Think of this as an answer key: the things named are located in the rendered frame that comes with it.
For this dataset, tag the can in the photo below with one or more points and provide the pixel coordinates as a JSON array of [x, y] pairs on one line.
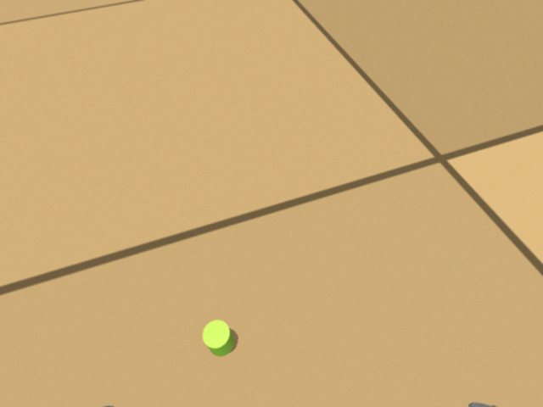
[[218, 338]]

